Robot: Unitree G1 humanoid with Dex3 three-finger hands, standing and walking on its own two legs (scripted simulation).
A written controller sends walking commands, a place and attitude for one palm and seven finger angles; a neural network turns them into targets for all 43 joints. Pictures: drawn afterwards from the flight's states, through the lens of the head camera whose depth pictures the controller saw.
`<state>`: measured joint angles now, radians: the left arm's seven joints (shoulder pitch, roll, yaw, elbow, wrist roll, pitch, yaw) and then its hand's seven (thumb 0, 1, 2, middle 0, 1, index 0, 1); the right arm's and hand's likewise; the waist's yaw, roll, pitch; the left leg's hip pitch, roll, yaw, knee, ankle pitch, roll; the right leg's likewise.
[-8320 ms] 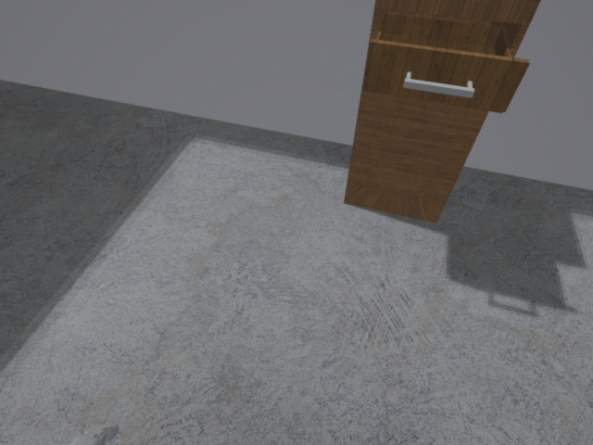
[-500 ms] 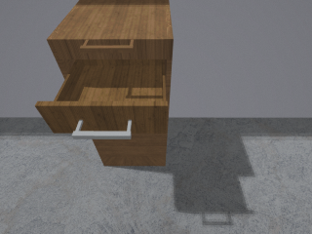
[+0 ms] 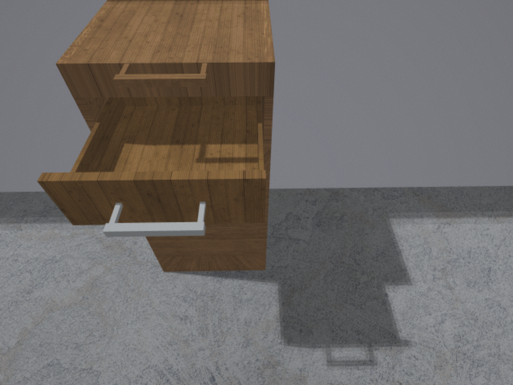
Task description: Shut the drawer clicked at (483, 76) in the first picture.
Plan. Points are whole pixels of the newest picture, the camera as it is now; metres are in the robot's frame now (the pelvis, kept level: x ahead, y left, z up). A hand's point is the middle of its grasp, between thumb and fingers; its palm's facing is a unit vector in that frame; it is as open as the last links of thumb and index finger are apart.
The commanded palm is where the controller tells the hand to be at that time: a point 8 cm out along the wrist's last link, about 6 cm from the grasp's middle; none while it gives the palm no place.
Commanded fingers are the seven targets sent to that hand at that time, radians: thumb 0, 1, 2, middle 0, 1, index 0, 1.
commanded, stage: look again from close up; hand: left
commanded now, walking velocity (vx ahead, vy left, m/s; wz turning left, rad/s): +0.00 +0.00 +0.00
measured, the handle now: (157, 219) +0.38 +0.20 +0.01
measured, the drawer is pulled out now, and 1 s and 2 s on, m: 0.24 0.24 0.24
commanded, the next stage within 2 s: raise the hand and make a fist in 0.42 s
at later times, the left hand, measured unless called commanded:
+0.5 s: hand out of the picture -0.01 +0.14 -0.17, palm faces +0.04 -0.98 -0.19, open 7.4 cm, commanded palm none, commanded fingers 0.00 0.90 0.90 -0.20 -0.30 -0.20 -0.30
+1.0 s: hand out of the picture +0.12 +0.14 -0.03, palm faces +0.15 -0.99 -0.03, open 5.7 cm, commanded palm +0.11 +0.19 -0.01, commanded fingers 0.00 0.90 0.90 -0.70 -0.84 -0.70 -0.84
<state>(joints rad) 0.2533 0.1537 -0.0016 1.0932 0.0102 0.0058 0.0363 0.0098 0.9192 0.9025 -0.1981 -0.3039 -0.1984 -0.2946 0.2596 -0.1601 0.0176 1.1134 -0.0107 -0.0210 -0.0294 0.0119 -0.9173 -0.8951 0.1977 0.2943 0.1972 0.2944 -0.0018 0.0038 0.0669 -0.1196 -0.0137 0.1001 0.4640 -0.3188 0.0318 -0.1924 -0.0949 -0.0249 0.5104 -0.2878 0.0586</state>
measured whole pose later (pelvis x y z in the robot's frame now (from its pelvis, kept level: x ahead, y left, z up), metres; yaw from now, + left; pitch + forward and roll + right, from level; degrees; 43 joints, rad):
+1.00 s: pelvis -0.05 -0.05 -0.07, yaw +3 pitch +8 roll +1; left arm 0.50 0.16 0.12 -0.01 -0.22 -0.41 -0.21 0.02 0.90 0.90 -0.51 -0.64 -0.51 -0.63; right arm 0.15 -0.26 -0.06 0.44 0.03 -0.23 -0.04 0.02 -0.91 -0.90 0.20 0.29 0.20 0.29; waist 0.04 -0.02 -0.10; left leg -0.70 0.05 0.01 1.04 -0.49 -0.04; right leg -0.73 -0.07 -0.09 1.05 -0.47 -0.03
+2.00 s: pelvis -0.01 -0.03 -0.02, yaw +3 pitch +2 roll -1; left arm 0.38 0.21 0.15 -0.32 -0.24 -0.04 -0.19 0.02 0.90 0.90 -1.39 -1.59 -1.39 -1.58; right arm 0.24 -0.22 0.08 0.56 0.03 -0.26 -0.06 0.02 -0.91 -0.90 0.20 0.30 0.20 0.30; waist 0.05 0.05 -0.06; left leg -0.34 0.03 0.01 0.72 -0.41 -0.01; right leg -0.35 -0.06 -0.10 0.69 -0.37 0.02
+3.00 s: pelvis -0.03 -0.04 -0.02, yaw +2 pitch +3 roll +0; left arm 0.11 0.21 0.19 0.10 -0.23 -0.19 -0.22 0.02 0.90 0.90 -1.40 -1.60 -1.40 -1.60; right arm 0.26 -0.25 0.03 0.64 0.03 -0.29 -0.06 0.02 -0.91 -0.90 0.20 0.29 0.20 0.30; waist 0.01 0.04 -0.03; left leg -0.38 0.04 0.03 0.69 -0.36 -0.02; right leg -0.41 -0.05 -0.08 0.69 -0.33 0.00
